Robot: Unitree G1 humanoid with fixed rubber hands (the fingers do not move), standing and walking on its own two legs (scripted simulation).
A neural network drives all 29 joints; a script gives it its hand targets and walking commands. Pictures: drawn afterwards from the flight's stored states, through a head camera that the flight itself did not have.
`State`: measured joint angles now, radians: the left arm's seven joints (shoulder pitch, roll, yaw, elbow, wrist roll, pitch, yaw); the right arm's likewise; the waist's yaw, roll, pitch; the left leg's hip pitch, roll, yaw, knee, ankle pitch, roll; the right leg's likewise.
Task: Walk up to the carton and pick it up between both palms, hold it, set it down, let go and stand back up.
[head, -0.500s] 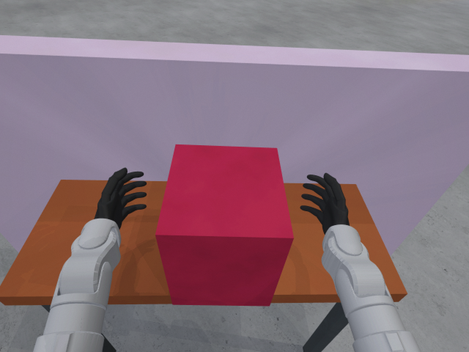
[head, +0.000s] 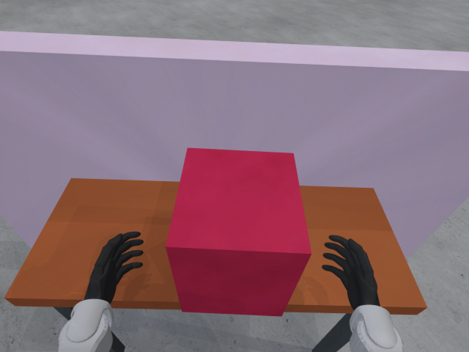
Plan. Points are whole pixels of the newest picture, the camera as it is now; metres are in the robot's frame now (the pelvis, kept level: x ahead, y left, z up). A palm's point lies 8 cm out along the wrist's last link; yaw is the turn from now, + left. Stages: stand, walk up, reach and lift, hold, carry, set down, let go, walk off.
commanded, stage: set down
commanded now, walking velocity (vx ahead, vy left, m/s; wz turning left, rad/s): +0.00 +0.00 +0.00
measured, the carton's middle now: (236, 234) +0.35 +0.01 +0.00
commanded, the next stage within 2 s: let go in 1.50 s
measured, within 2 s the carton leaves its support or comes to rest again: neither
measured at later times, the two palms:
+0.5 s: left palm (102, 342) +0.17 +0.21 -0.02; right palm (360, 339) +0.18 -0.19 -0.01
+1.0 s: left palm out of the picture +0.16 +0.21 -0.05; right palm out of the picture +0.17 -0.21 -0.05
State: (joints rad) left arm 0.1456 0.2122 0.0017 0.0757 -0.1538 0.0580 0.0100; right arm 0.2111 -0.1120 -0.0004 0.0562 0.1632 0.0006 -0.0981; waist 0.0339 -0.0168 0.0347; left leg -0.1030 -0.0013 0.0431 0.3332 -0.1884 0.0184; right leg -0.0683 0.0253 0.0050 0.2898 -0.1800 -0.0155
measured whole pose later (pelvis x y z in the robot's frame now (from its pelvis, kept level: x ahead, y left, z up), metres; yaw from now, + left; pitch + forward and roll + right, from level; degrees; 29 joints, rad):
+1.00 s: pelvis +0.01 +0.00 +0.00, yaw -1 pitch -4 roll +0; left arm 0.30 0.21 -0.04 0.39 -0.07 -0.07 0.02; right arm 0.29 -0.13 0.00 0.50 0.07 -0.22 -0.01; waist 0.04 -0.03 0.04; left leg -0.05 0.00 0.05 0.32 -0.20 0.01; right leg -0.03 0.03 0.02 0.30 -0.20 -0.02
